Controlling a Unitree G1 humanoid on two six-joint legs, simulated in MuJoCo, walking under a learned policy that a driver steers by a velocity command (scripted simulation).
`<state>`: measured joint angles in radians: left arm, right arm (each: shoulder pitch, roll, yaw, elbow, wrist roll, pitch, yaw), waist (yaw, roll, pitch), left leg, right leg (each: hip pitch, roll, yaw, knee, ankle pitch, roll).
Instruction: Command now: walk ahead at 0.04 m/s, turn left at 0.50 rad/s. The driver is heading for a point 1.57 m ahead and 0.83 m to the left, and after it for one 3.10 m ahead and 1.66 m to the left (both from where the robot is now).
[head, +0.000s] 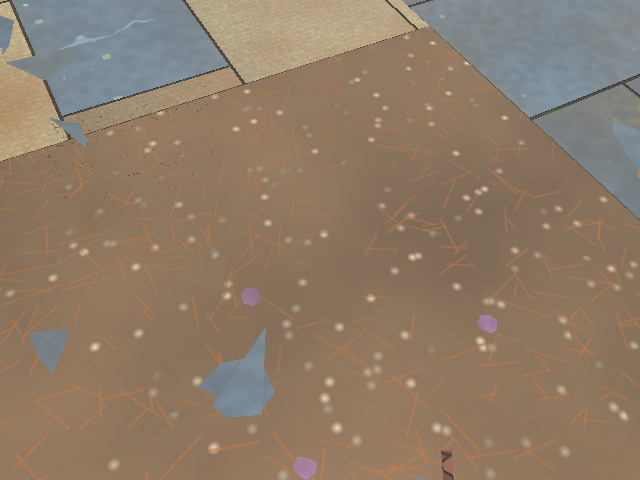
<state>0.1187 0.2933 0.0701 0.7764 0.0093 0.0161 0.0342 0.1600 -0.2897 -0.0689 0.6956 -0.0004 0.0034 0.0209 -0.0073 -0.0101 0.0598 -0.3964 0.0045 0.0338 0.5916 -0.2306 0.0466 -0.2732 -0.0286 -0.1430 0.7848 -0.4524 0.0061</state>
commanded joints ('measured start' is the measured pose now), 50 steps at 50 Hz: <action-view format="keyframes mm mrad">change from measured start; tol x32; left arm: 1 -31 110 22 -96 -5 -30 -20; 50 1 121 45 -102 -5 -11 0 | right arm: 1 143 -213 -57 -63 -12 -19 -13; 50 -9 -174 -42 -166 4 7 -47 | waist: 1 -66 150 -327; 18 36 192 -171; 21 -19 -299 -128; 50 22 141 -157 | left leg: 1 505 357 -486 -174 866 332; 18 145 111 -482 -152 207 111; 21 -206 -129 -188 358 -433 -46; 26 -234 -45 -157 650 -178 -129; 38 23 20 19 70 -125 -94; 42 509 308 -447 -196 672 139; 50 281 186 -331 -243 436 183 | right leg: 1 -361 51 231 512 -221 39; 18 23 71 200 -354 242 35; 21 110 -389 694 -516 504 -254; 39 179 -284 150 -373 603 -176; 43 -388 14 143 370 -265 76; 50 -316 12 204 320 103 80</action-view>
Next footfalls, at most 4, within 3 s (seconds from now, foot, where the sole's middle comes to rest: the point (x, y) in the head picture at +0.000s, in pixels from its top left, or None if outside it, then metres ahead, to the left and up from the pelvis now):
0.38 right None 0.11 -0.14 -0.76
0.82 left None -0.01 0.10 -0.76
1.30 right None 0.14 -0.06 -0.76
1.68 left None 0.03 0.21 -0.76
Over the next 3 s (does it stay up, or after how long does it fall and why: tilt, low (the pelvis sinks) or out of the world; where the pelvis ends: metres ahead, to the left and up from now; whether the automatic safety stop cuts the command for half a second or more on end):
stays up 0.58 0.54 0.02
